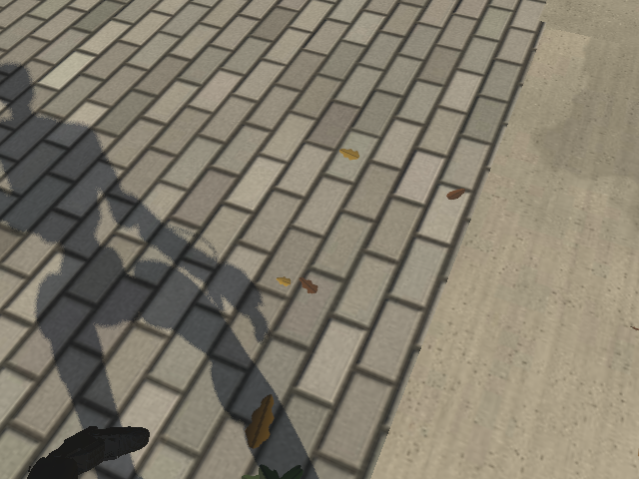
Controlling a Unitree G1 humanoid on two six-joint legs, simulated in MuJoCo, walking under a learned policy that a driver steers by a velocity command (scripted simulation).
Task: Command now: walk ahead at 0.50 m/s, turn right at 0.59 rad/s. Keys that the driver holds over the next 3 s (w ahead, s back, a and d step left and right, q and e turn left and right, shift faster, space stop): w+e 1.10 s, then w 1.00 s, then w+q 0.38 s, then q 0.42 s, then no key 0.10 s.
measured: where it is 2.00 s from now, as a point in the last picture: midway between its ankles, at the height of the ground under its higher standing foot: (512, 254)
